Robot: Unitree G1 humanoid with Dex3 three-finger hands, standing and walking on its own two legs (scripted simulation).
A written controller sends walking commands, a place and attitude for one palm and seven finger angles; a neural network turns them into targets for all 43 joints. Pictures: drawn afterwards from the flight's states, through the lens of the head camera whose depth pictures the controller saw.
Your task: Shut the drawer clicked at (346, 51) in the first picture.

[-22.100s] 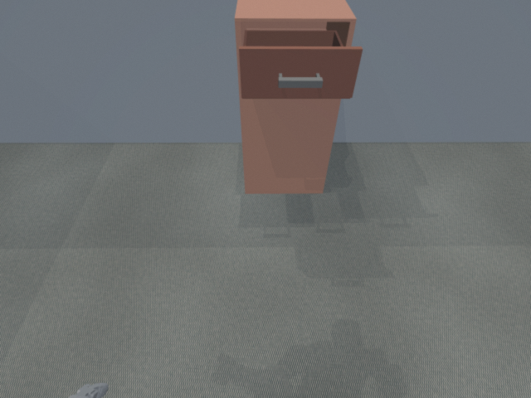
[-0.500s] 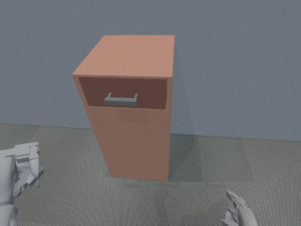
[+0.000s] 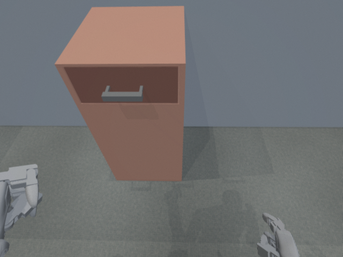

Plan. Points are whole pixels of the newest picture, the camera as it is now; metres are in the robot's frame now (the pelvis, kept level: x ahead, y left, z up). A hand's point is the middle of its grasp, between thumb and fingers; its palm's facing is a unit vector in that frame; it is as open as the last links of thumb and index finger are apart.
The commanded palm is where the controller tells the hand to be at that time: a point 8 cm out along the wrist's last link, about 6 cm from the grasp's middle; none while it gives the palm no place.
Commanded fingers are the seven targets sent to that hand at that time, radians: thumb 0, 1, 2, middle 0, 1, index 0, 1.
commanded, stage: step back with the hand held close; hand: left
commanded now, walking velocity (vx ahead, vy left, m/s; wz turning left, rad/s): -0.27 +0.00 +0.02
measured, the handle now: (123, 92) +0.61 +0.20 +0.00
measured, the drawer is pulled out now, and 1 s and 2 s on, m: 0.00 0.00 0.00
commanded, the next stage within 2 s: stop stepping back and stand still in 0.96 s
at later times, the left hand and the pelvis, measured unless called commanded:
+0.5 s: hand out of the picture +0.12 +0.25 +0.15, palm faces +0.39 -0.81 -0.44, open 3.2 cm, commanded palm +0.06 +0.29 +0.17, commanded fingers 0.00 0.90 0.90 -1.40 -1.60 -1.40 -1.60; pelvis -0.07 +0.01 -0.02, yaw +0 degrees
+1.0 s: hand out of the picture +0.04 +0.21 +0.15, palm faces +0.19 -0.83 -0.53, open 3.2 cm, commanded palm -0.03 +0.27 +0.17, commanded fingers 0.00 0.90 0.90 -1.40 -1.60 -1.40 -1.60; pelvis -0.16 -0.01 -0.01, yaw -1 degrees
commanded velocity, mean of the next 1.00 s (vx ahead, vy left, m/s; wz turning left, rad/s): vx -0.34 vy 0.00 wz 0.00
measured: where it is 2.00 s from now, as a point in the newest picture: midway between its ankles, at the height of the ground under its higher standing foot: outside the picture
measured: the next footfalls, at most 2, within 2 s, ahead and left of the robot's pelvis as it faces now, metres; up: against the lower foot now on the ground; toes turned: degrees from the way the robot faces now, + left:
right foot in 0.80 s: -0.21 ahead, -0.10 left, +0.00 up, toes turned -2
left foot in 1.18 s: -0.14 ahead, +0.11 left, +0.00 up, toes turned +3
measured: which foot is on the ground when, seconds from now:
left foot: down 0.00-1.00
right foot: down 0.00-0.60, up 0.62-0.78, down 0.80-1.00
